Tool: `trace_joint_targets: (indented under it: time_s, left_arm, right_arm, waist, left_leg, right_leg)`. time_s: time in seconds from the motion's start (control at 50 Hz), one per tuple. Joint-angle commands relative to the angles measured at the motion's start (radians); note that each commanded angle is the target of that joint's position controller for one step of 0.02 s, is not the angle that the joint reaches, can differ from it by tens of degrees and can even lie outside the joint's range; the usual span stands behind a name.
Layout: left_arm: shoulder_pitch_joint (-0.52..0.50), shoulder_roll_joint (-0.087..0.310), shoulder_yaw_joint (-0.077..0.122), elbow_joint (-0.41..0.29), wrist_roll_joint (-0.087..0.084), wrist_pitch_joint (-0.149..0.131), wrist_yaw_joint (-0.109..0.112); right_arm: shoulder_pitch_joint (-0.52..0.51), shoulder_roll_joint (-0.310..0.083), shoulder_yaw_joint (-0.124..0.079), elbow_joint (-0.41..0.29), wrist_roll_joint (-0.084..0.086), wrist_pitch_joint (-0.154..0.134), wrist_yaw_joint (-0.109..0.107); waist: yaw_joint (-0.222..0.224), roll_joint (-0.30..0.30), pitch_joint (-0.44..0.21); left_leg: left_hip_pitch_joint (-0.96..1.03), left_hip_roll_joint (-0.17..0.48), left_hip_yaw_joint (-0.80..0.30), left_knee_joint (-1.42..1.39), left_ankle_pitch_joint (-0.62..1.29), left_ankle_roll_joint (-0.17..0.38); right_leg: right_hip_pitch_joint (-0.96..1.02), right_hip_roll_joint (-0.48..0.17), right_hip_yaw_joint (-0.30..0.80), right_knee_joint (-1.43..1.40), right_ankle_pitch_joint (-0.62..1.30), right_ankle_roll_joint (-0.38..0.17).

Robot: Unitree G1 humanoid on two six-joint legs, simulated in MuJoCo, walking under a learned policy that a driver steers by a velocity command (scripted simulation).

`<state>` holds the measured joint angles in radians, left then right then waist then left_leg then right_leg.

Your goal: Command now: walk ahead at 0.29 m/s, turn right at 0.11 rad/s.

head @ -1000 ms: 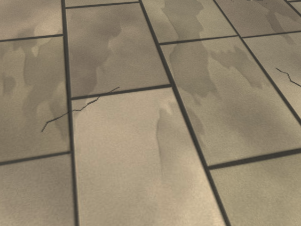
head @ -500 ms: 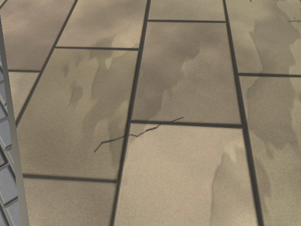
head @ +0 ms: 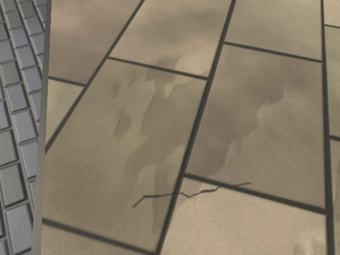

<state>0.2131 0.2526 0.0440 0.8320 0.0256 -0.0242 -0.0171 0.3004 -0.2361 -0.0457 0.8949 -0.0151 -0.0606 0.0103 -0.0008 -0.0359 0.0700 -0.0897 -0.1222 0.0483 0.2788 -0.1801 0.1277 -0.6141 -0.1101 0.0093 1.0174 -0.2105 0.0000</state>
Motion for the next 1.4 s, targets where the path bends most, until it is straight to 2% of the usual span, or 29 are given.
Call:
trace_joint_targets:
  time_s: [0.02,0.14,0.22,0.24,0.26,0.28,0.3,0.34,0.4,0.54,0.68,0.76,0.78,0.8,0.82,0.84,0.86,0.9,0.96,1.06,1.12,1.18,1.2,1.22,1.24,1.26,1.28,1.3,1.4]
  left_arm:
    - [0.063,0.05,0.012,-0.009,-0.012,0.006,-0.002]
    - [-0.031,0.037,0.0,-0.037,0.003,0.004,-0.001]
    - [0.129,0.074,0.018,-0.001,0.008,-0.008,0.008]
    - [0.217,0.09,0.027,0.016,0.013,-0.02,0.013]
    - [0.27,0.193,0.053,0.008,0.014,-0.026,0.022]
    - [0.236,0.263,0.073,0.004,-0.015,-0.011,0.026]
    - [0.198,0.224,0.072,-0.011,-0.052,0.001,0.02]
    - [0.059,0.114,0.043,-0.042,-0.026,0.029,0.025]
    - [0.048,0.119,0.044,-0.044,-0.016,0.035,0.026]
    - [0.064,0.175,0.068,-0.062,-0.01,0.05,0.024]
    - [0.045,0.187,0.081,-0.079,0.001,0.063,0.017]
    - [-0.02,0.18,0.081,-0.091,-0.015,0.072,0.011]
    - [-0.018,0.147,0.071,-0.098,-0.024,0.071,0.015]
    - [0.033,0.077,0.054,-0.112,-0.036,0.066,0.018]
    - [0.024,0.152,0.072,-0.099,-0.005,0.061,0.028]
    - [0.024,0.175,0.078,-0.087,0.008,0.059,0.028]
    - [0.049,0.155,0.074,-0.066,0.005,0.061,0.024]
    - [0.086,0.11,0.053,-0.033,0.012,0.067,0.012]
    - [-0.019,0.126,0.042,-0.051,0.025,0.056,-0.004]
    - [-0.157,0.091,0.019,-0.08,0.003,0.016,-0.001]
    - [-0.151,0.09,0.013,-0.086,-0.008,-0.004,0.009]
    - [0.007,0.075,0.011,-0.043,-0.009,-0.028,0.032]
    - [0.104,0.136,0.027,-0.021,-0.001,-0.038,0.05]
    - [0.197,0.251,0.049,-0.021,0.013,-0.038,0.064]
    - [0.17,0.289,0.065,-0.01,0.018,-0.031,0.064]
    - [0.109,0.203,0.045,-0.025,0.014,-0.033,0.056]
    - [0.06,0.132,0.027,-0.038,0.004,-0.04,0.047]
    - [0.042,0.106,0.019,-0.043,0.002,-0.048,0.045]
    - [0.131,0.095,0.015,0.003,-0.002,-0.075,0.031]
  right_arm:
    - [0.009,-0.115,-0.015,-0.033,-0.001,-0.019,-0.011]
    - [0.036,-0.111,-0.005,0.0,0.004,-0.001,-0.052]
    - [0.001,-0.151,-0.022,-0.004,0.002,0.02,-0.071]
    - [-0.034,-0.167,-0.028,-0.016,0.008,0.023,-0.069]
    - [-0.033,-0.139,-0.021,-0.063,0.009,0.017,-0.064]
    - [0.056,-0.061,-0.008,-0.089,0.019,0.027,-0.05]
    - [0.051,-0.084,-0.003,-0.063,-0.019,0.042,-0.046]
    - [-0.057,-0.115,-0.016,-0.083,-0.011,0.051,-0.044]
    - [-0.043,-0.092,-0.012,-0.092,-0.025,0.086,-0.04]
    - [-0.131,-0.102,-0.014,-0.136,-0.008,0.106,-0.049]
    - [-0.146,-0.11,-0.009,-0.166,0.011,0.082,-0.057]
    - [-0.016,-0.114,-0.007,-0.148,0.02,0.059,-0.069]
    - [0.006,-0.158,-0.018,-0.143,0.008,0.053,-0.076]
    - [-0.049,-0.259,-0.036,-0.175,-0.011,0.056,-0.081]
    - [-0.12,-0.276,-0.041,-0.195,-0.025,0.061,-0.071]
    - [-0.109,-0.201,-0.023,-0.193,-0.021,0.059,-0.062]
    - [-0.149,-0.145,-0.006,-0.191,-0.009,0.055,-0.053]
    - [-0.128,-0.114,0.006,-0.175,-0.013,0.045,-0.041]
    - [-0.013,-0.153,-0.012,-0.115,0.002,0.046,-0.025]
    - [0.118,-0.201,-0.042,-0.047,-0.005,0.032,-0.022]
    - [0.109,-0.201,-0.054,-0.039,-0.006,0.034,-0.012]
    - [0.007,-0.181,-0.061,-0.062,0.009,0.038,-0.008]
    - [-0.026,-0.139,-0.054,-0.084,0.017,0.027,-0.009]
    - [-0.053,-0.044,-0.028,-0.135,0.031,0.017,-0.002]
    - [-0.066,-0.109,-0.037,-0.141,0.003,0.021,-0.009]
    - [-0.051,-0.14,-0.046,-0.122,-0.009,0.024,-0.003]
    - [-0.016,-0.123,-0.045,-0.095,-0.012,0.026,0.01]
    - [-0.002,-0.114,-0.046,-0.085,-0.014,0.03,0.019]
    - [-0.122,-0.083,-0.035,-0.142,-0.021,0.046,0.052]
  waist:
    - [0.014,0.093,-0.04]
    - [-0.028,0.116,-0.048]
    - [0.038,0.123,-0.102]
    - [0.102,0.085,-0.136]
    - [0.113,-0.058,-0.219]
    - [0.027,-0.224,-0.329]
    - [0.036,-0.04,-0.321]
    - [0.004,0.065,-0.085]
    - [-0.015,0.001,-0.092]
    - [0.032,-0.072,-0.127]
    - [0.042,-0.095,-0.127]
    - [-0.03,-0.09,-0.127]
    - [-0.03,-0.02,-0.12]
    - [0.017,0.211,-0.129]
    - [0.012,0.222,-0.066]
    - [0.024,0.135,-0.069]
    - [0.056,0.102,-0.059]
    - [0.044,0.188,-0.086]
    - [-0.015,0.211,-0.016]
    - [-0.071,0.193,-0.019]
    - [-0.051,0.194,-0.029]
    - [0.059,0.13,-0.056]
    - [0.106,0.043,-0.102]
    - [0.144,-0.179,-0.178]
    - [0.118,-0.148,-0.069]
    - [0.069,-0.055,0.017]
    - [0.036,-0.04,0.053]
    - [0.021,-0.059,0.054]
    - [0.028,-0.059,0.026]
  left_leg:
    - [-0.014,0.258,-0.019,-0.056,0.806,0.0]
    - [0.123,0.294,0.044,0.039,0.871,-0.013]
    - [0.144,0.313,0.042,0.339,0.996,-0.017]
    - [0.072,0.276,0.072,0.535,0.835,-0.04]
    - [-0.143,0.167,0.112,0.856,0.299,-0.08]
    - [-0.407,-0.026,0.006,1.112,-0.462,-0.117]
    - [-0.409,0.074,-0.117,1.127,-0.413,-0.119]
    - [-0.452,0.125,-0.105,1.013,-0.307,-0.132]
    - [-0.386,0.121,-0.081,0.883,-0.218,-0.159]
    - [-0.432,0.123,-0.103,0.663,-0.186,-0.189]
    - [-0.342,0.078,-0.123,0.476,-0.236,-0.157]
    - [-0.101,0.05,-0.112,0.13,-0.142,-0.109]
    - [-0.017,0.142,-0.19,-0.015,-0.128,-0.085]
    - [0.041,0.403,-0.48,-0.106,-0.2,0.002]
    - [-0.097,0.508,-0.575,-0.098,-0.027,0.099]
    - [-0.151,0.477,-0.519,-0.054,0.128,0.122]
    - [-0.171,0.402,-0.412,-0.026,0.208,0.095]
    - [-0.092,0.293,-0.33,-0.057,-0.016,0.039]
    - [0.043,0.278,-0.406,-0.11,-0.219,0.066]
    - [0.099,0.282,-0.456,-0.083,-0.152,0.102]
    - [0.024,0.283,-0.491,-0.065,-0.148,0.109]
    - [-0.243,0.206,-0.444,0.045,-0.121,0.044]
    - [-0.444,0.149,-0.377,0.171,-0.23,-0.004]
    - [-0.612,0.032,-0.2,0.449,-0.367,-0.053]
    - [-0.69,0.065,-0.129,0.61,-0.373,-0.049]
    - [-0.695,0.126,-0.151,0.691,-0.299,-0.043]
    - [-0.684,0.142,-0.15,0.717,-0.229,-0.052]
    - [-0.672,0.154,-0.138,0.73,-0.173,-0.065]
    - [-0.727,0.17,-0.083,0.8,-0.025,-0.102]
  right_leg:
    - [0.069,0.047,-0.012,-0.097,0.11,-0.01]
    - [0.108,0.102,-0.087,-0.337,0.151,-0.041]
    - [0.263,0.173,-0.106,-0.461,0.013,-0.113]
    - [0.388,0.145,-0.056,-0.595,0.208,-0.148]
    - [0.591,-0.076,0.217,-0.568,0.74,-0.233]
    - [0.755,-0.296,0.547,-0.569,1.161,-0.457]
    - [0.664,-0.272,0.481,-0.611,0.917,-0.452]
    - [0.418,-0.148,0.356,-0.708,0.483,-0.356]
    - [0.34,-0.041,0.274,-0.731,0.392,-0.28]
    - [0.392,-0.005,0.374,-0.759,0.012,-0.224]
    - [0.415,-0.006,0.499,-0.725,0.053,-0.212]
    - [0.332,0.045,0.523,-0.678,0.07,-0.138]
    - [0.258,0.107,0.462,-0.613,-0.076,-0.081]
    - [0.125,0.25,0.269,-0.391,-0.266,-0.018]
    - [0.065,0.303,0.132,-0.18,-0.349,-0.004]
    - [0.135,0.254,0.168,-0.054,-0.319,-0.001]
    - [0.167,0.249,0.177,-0.01,-0.261,0.001]
    - [0.155,0.24,0.162,-0.012,-0.175,0.007]
    - [0.027,0.175,0.038,-0.122,-0.165,0.029]
    - [0.086,0.165,-0.004,-0.345,-0.213,0.037]
    - [0.203,0.176,-0.008,-0.461,-0.214,0.002]
    - [0.599,0.164,-0.004,-0.718,0.019,-0.042]
    - [0.833,0.044,0.095,-0.721,-0.039,-0.058]
    - [0.951,-0.218,0.421,-0.838,-0.392,-0.119]
    - [0.786,-0.331,0.575,-0.895,-0.502,-0.195]
    - [0.705,-0.288,0.511,-0.896,-0.493,-0.208]
    - [0.663,-0.226,0.408,-0.906,-0.392,-0.182]
    - [0.649,-0.181,0.308,-0.918,-0.272,-0.156]
    - [0.651,-0.12,0.046,-0.886,0.246,-0.145]
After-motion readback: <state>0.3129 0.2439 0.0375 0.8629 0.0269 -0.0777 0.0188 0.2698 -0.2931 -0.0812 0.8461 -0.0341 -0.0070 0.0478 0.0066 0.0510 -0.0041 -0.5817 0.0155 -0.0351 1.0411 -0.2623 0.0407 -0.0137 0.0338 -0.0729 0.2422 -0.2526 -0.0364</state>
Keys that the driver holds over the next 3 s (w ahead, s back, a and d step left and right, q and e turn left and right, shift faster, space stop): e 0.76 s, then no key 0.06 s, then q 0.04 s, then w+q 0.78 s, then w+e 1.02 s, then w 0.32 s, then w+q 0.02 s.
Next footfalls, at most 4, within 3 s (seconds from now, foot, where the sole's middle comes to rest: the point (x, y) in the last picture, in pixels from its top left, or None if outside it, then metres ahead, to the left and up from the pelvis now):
0.24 right None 0.22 -0.10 -0.78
0.78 left None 0.23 0.09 -0.78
1.20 right None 0.20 -0.12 -0.78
1.64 left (166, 231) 0.56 0.02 -0.78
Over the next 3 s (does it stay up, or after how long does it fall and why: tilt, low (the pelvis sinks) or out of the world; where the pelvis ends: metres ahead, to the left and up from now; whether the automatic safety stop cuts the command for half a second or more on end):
stays up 1.12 -0.20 0.00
